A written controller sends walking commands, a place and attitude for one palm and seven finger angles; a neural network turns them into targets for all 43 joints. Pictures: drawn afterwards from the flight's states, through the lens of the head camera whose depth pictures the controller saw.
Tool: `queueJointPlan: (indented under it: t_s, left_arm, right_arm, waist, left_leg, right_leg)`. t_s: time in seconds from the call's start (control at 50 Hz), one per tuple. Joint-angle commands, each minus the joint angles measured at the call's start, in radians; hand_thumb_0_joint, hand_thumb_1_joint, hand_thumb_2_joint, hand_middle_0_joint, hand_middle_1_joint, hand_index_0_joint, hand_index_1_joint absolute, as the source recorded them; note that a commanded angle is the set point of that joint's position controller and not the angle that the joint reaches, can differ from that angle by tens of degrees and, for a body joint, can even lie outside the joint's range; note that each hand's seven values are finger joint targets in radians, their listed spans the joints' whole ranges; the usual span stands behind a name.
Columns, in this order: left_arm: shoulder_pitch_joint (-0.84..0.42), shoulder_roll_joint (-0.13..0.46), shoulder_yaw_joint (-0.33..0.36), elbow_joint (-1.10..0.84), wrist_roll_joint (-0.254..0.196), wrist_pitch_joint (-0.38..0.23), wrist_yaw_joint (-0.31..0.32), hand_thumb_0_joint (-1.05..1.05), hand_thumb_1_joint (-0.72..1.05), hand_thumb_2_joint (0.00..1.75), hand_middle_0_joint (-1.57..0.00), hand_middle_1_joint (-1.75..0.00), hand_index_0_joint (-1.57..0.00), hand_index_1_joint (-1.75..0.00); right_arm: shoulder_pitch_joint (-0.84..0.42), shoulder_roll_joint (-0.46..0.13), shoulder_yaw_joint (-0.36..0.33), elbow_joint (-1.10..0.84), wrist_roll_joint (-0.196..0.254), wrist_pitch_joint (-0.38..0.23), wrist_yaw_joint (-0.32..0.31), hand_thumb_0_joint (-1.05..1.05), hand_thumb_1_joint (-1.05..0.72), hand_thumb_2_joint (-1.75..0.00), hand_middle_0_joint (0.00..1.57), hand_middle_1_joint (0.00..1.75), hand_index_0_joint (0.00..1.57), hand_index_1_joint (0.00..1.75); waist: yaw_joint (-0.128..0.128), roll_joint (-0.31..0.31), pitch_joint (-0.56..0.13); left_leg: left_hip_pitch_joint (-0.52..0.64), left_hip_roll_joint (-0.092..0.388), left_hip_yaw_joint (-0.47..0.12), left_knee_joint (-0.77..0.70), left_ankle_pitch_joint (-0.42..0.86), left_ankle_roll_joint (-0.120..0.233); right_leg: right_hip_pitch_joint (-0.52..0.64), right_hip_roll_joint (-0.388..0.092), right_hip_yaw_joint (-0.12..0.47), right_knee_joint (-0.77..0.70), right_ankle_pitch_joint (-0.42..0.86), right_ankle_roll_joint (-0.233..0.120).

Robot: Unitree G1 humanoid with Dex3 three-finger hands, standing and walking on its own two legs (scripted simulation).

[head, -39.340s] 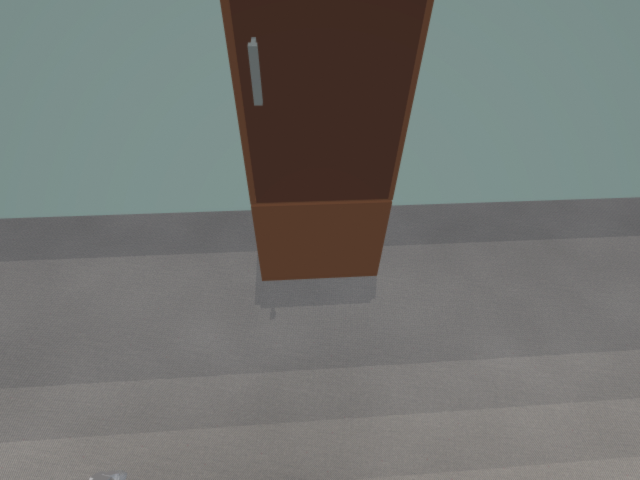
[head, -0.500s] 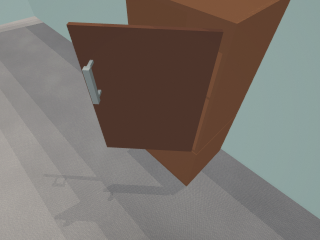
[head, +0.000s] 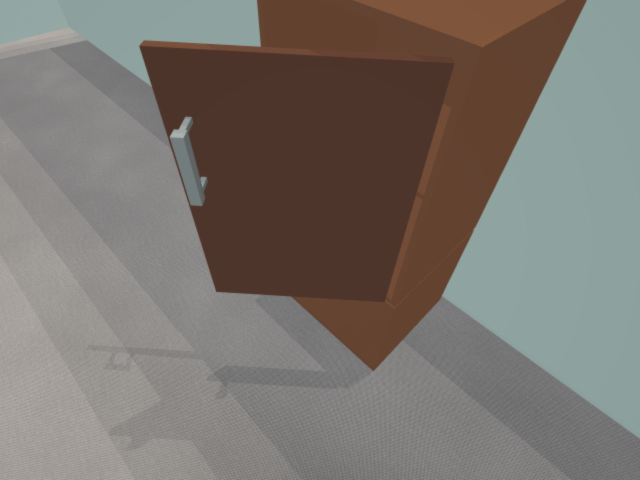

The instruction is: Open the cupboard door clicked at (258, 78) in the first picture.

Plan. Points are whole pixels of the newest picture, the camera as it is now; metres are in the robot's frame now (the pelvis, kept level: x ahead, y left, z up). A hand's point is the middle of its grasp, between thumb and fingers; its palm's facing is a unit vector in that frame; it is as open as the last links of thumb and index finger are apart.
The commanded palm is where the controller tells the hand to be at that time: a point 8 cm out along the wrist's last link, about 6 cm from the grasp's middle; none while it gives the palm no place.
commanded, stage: raise the hand with hooked fingers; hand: left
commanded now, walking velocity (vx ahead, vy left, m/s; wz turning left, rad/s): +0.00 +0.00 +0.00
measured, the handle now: (192, 162) +0.55 +0.25 +0.08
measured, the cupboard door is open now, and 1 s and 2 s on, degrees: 42 42 42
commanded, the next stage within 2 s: none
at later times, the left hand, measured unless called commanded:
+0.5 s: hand (135, 472) +0.14 +0.22 -0.04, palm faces +0.11 -0.99 +0.00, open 9.1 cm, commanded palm +0.13 +0.28 -0.02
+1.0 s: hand (103, 395) +0.20 +0.26 +0.02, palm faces +0.04 -1.00 -0.05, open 12.1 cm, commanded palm +0.17 +0.32 +0.04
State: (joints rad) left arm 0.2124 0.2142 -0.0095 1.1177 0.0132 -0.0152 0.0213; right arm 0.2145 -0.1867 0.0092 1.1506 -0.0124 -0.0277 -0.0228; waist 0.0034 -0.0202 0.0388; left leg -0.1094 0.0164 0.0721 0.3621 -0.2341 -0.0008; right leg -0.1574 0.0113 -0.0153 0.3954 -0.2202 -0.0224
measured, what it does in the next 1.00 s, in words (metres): stands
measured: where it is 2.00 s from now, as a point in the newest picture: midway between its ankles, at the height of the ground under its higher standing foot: outside the picture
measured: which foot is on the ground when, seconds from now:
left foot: down 0.00-1.00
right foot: down 0.00-1.00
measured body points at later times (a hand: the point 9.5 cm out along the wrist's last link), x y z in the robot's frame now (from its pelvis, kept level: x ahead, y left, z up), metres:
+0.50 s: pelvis -0.03 +0.00 -0.08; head +0.00 +0.03 +0.37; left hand +0.13 +0.28 -0.04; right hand +0.21 -0.22 -0.11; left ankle -0.02 +0.12 -0.75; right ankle +0.00 -0.10 -0.75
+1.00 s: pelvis -0.02 +0.02 -0.05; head +0.01 +0.03 +0.40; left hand +0.19 +0.32 +0.03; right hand +0.14 -0.23 -0.12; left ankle -0.02 +0.12 -0.75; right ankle +0.00 -0.10 -0.75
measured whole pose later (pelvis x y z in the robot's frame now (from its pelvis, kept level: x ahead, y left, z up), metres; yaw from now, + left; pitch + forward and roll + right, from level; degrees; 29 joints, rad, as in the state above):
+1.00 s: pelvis -0.02 +0.02 -0.05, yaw +3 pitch +8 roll -2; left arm 0.26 0.33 0.31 0.07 -0.35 -0.25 -0.40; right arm 0.30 -0.28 0.02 0.59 0.05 -0.28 -0.08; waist 0.00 0.02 -0.08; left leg -0.59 0.02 0.01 0.90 -0.45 0.03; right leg -0.57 -0.01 -0.08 0.83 -0.40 0.00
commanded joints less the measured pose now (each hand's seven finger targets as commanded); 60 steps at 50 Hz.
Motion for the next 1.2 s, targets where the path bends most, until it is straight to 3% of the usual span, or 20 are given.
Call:
queueJointPlan:
  t_s: [0.0, 0.02, 0.04, 0.06, 0.08, 0.12, 0.14, 0.18, 0.22, 0.24, 0.28, 0.34, 0.38, 0.48, 0.64, 0.7, 0.86, 1.08, 1.14, 1.18]
  left_arm:
    - [-0.605, 0.396, 0.262, -1.490, -0.195, -0.256, 0.036, 0.00, 0.88, 0.89, -0.20, -0.32, -0.20, -0.32]
    - [-0.114, 0.326, 0.244, -1.249, -0.115, -0.218, 0.066, 0.00, 0.85, 0.88, -0.20, -0.33, -0.20, -0.33]
    - [0.157, 0.073, 0.118, -1.103, -0.173, -0.100, 0.079, 0.00, 0.83, 0.87, -0.21, -0.34, -0.21, -0.34]
    - [0.086, 0.013, 0.107, -1.066, -0.189, -0.109, 0.061, 0.00, 0.81, 0.86, -0.21, -0.36, -0.21, -0.36]
    - [0.027, 0.043, 0.140, -1.073, -0.210, -0.171, 0.034, 0.00, 0.78, 0.85, -0.21, -0.37, -0.21, -0.37]
    - [0.239, 0.013, 0.201, -0.895, -0.240, -0.306, -0.054, 0.00, 0.74, 0.83, -0.21, -0.40, -0.21, -0.40]
    - [0.339, 0.002, 0.217, -0.837, -0.250, -0.378, -0.114, 0.00, 0.71, 0.82, -0.21, -0.42, -0.21, -0.42]
    - [0.386, -0.008, 0.217, -0.844, -0.280, -0.533, -0.247, 0.00, 0.67, 0.80, -0.22, -0.45, -0.22, -0.45]
    - [0.321, 0.068, 0.253, -0.869, -0.290, -0.660, -0.378, 0.00, 0.62, 0.78, -0.22, -0.48, -0.22, -0.48]
    - [0.323, 0.124, 0.297, -0.859, -0.297, -0.673, -0.434, 0.00, 0.60, 0.77, -0.22, -0.50, -0.22, -0.50]
    - [0.245, 0.149, 0.325, -0.978, -0.358, -0.622, -0.487, 0.00, 0.55, 0.75, -0.22, -0.53, -0.22, -0.53]
    - [0.075, 0.174, 0.342, -1.216, -0.415, -0.547, -0.462, 0.00, 0.48, 0.72, -0.23, -0.57, -0.23, -0.57]
    - [0.042, 0.170, 0.308, -1.363, -0.382, -0.527, -0.416, 0.00, 0.43, 0.70, -0.23, -0.60, -0.23, -0.60]
    - [-0.003, 0.166, 0.240, -1.393, -0.306, -0.466, -0.374, 0.00, 0.32, 0.65, -0.24, -0.68, -0.24, -0.68]
    - [0.056, 0.255, 0.388, -1.250, -0.373, -0.298, -0.408, 0.00, 0.13, 0.57, -0.25, -0.80, -0.25, -0.80]
    - [0.046, 0.253, 0.406, -1.244, -0.388, -0.302, -0.401, 0.00, 0.06, 0.54, -0.26, -0.84, -0.26, -0.84]
    - [-0.046, 0.295, 0.414, -1.258, -0.391, -0.321, -0.427, 0.00, -0.13, 0.46, -0.27, -0.96, -0.27, -0.96]
    - [-0.187, 0.336, 0.439, -1.218, -0.383, -0.251, -0.427, 0.00, -0.38, 0.35, -0.29, -1.12, -0.29, -1.12]
    - [-0.246, 0.359, 0.452, -1.180, -0.388, -0.219, -0.440, 0.00, -0.45, 0.32, -0.30, -1.17, -0.30, -1.17]
    - [-0.286, 0.372, 0.456, -1.184, -0.381, -0.208, -0.451, 0.00, -0.50, 0.30, -0.30, -1.20, -0.30, -1.20]
  right_arm:
    - [0.013, -0.255, -0.049, -0.441, 0.061, -0.152, -0.043, 0.00, -0.90, -0.90, 0.20, 0.30, 0.20, 0.30]
    - [-0.067, -0.191, -0.039, -0.421, 0.042, -0.230, -0.075, 0.00, -0.90, -0.90, 0.20, 0.30, 0.20, 0.30]
    - [-0.071, -0.146, -0.040, -0.427, 0.057, -0.249, -0.065, 0.00, -0.90, -0.90, 0.20, 0.30, 0.20, 0.30]
    - [-0.033, -0.164, -0.042, -0.411, 0.059, -0.255, -0.058, 0.00, -0.90, -0.90, 0.20, 0.30, 0.20, 0.30]
    - [-0.053, -0.191, -0.063, -0.469, 0.049, -0.269, -0.051, 0.00, -0.90, -0.90, 0.20, 0.30, 0.20, 0.30]
    - [-0.055, -0.195, -0.086, -0.511, 0.026, -0.282, -0.036, 0.00, -0.90, -0.90, 0.20, 0.30, 0.20, 0.30]
    - [-0.072, -0.190, -0.090, -0.545, 0.030, -0.289, -0.020, 0.00, -0.90, -0.90, 0.20, 0.30, 0.20, 0.30]
    - [-0.092, -0.186, -0.097, -0.604, 0.025, -0.295, 0.009, 0.00, -0.90, -0.90, 0.20, 0.30, 0.20, 0.30]
    - [-0.106, -0.200, -0.107, -0.657, 0.028, -0.309, 0.024, 0.00, -0.90, -0.90, 0.20, 0.30, 0.20, 0.30]
    - [-0.094, -0.210, -0.109, -0.684, 0.033, -0.307, 0.030, 0.00, -0.90, -0.90, 0.20, 0.30, 0.20, 0.30]
    - [-0.115, -0.210, -0.102, -0.758, 0.052, -0.300, 0.016, 0.00, -0.90, -0.90, 0.20, 0.30, 0.20, 0.30]
    - [-0.082, -0.209, -0.088, -0.804, 0.055, -0.288, -0.012, 0.00, -0.90, -0.90, 0.20, 0.30, 0.20, 0.30]
    - [-0.040, -0.195, -0.080, -0.798, 0.049, -0.282, -0.021, 0.00, -0.90, -0.90, 0.20, 0.30, 0.20, 0.30]
    - [-0.010, -0.193, -0.059, -0.747, 0.043, -0.275, -0.046, 0.00, -0.90, -0.90, 0.20, 0.30, 0.20, 0.30]
    - [-0.048, -0.187, -0.033, -0.753, 0.054, -0.268, -0.060, 0.00, -0.90, -0.90, 0.20, 0.30, 0.20, 0.30]
    - [-0.038, -0.185, -0.031, -0.750, 0.053, -0.276, -0.057, 0.00, -0.90, -0.90, 0.20, 0.30, 0.20, 0.30]
    - [-0.002, -0.211, -0.032, -0.733, 0.058, -0.305, -0.057, 0.00, -0.90, -0.90, 0.20, 0.30, 0.20, 0.30]
    - [0.001, -0.215, -0.022, -0.718, 0.065, -0.297, -0.074, 0.00, -0.90, -0.90, 0.20, 0.30, 0.20, 0.30]
    - [-0.003, -0.217, -0.016, -0.719, 0.066, -0.292, -0.081, 0.00, -0.90, -0.90, 0.20, 0.30, 0.20, 0.30]
    - [-0.004, -0.216, -0.014, -0.717, 0.068, -0.290, -0.083, 0.00, -0.90, -0.90, 0.20, 0.30, 0.20, 0.30]
  waist:
    - [-0.070, 0.187, -0.504]
    - [0.033, 0.317, -0.442]
    - [0.004, 0.296, -0.271]
    - [-0.045, 0.092, -0.099]
    - [-0.060, -0.016, 0.006]
    - [-0.012, -0.180, 0.000]
    - [0.031, -0.133, -0.014]
    - [0.055, -0.144, -0.091]
    - [0.044, -0.112, -0.163]
    - [0.056, -0.037, -0.189]
    - [0.058, -0.026, -0.282]
    - [0.033, 0.036, -0.329]
    - [0.006, 0.118, -0.363]
    - [-0.050, 0.136, -0.288]
    - [0.017, 0.082, -0.323]
    - [0.018, 0.033, -0.321]
    - [0.007, 0.083, -0.301]
    - [0.010, 0.144, -0.263]
    - [0.012, 0.111, -0.239]
    - [0.012, 0.126, -0.277]
  left_leg:
    - [0.145, -0.029, -0.070, 0.037, 0.290, 0.013]
    - [0.147, 0.000, -0.044, 0.040, 0.418, 0.025]
    - [0.042, 0.014, -0.066, 0.045, 0.352, -0.014]
    - [-0.044, 0.014, -0.076, 0.063, 0.244, -0.005]
    - [-0.127, 0.004, -0.091, 0.107, 0.136, 0.012]
    - [-0.291, -0.011, -0.085, 0.204, 0.013, 0.006]
    - [-0.348, -0.027, -0.070, 0.252, 0.004, -0.005]
    - [-0.468, -0.042, -0.052, 0.367, -0.036, -0.015]
    - [-0.563, -0.050, -0.047, 0.479, -0.063, -0.012]
    - [-0.578, -0.053, -0.045, 0.512, -0.058, -0.009]
    - [-0.609, -0.061, -0.026, 0.544, -0.109, 0.006]
    - [-0.581, -0.042, -0.071, 0.550, -0.134, 0.018]
    - [-0.519, -0.029, -0.081, 0.554, -0.070, 0.027]
    - [-0.499, -0.008, -0.120, 0.546, -0.039, 0.030]
    - [-0.495, -0.017, -0.121, 0.458, -0.025, 0.019]
    - [-0.493, -0.016, -0.117, 0.436, -0.025, 0.018]
    - [-0.411, -0.012, -0.113, 0.391, 0.033, 0.018]
    - [-0.293, -0.007, -0.118, 0.307, 0.085, 0.008]
    - [-0.279, -0.008, -0.123, 0.286, 0.080, 0.010]
    - [-0.242, -0.005, -0.124, 0.275, 0.116, 0.008]
  right_leg:
    - [0.133, -0.076, 0.068, 0.048, 0.445, -0.011]
    - [0.087, -0.032, 0.034, 0.093, 0.253, -0.038]
    - [-0.016, -0.037, -0.034, 0.076, 0.112, -0.020]
    - [-0.111, -0.025, -0.064, 0.065, 0.098, 0.000]
    - [-0.204, -0.021, -0.074, 0.068, 0.047, 0.011]
    - [-0.322, -0.012, -0.093, 0.149, -0.077, 0.015]
    - [-0.336, -0.016, -0.083, 0.206, -0.080, 0.004]
    - [-0.397, -0.017, -0.061, 0.328, -0.103, -0.005]
    - [-0.445, -0.027, -0.014, 0.414, -0.111, -0.010]
    - [-0.446, -0.033, 0.017, 0.443, -0.106, -0.020]
    - [-0.444, -0.039, 0.054, 0.439, -0.201, -0.004]
    - [-0.479, -0.015, 0.051, 0.448, -0.269, -0.001]
    - [-0.469, -0.007, 0.030, 0.459, -0.151, -0.004]
    - [-0.524, 0.011, -0.023, 0.467, -0.082, -0.005]
    - [-0.363, 0.009, -0.035, 0.390, -0.090, -0.003]
    - [-0.345, 0.003, -0.034, 0.367, -0.095, 0.006]
    - [-0.321, 0.005, -0.043, 0.345, -0.020, -0.001]
    - [-0.268, 0.009, -0.060, 0.287, 0.039, -0.005]
    - [-0.245, 0.013, -0.057, 0.261, 0.045, -0.008]
    - [-0.224, 0.010, -0.058, 0.255, 0.075, -0.006]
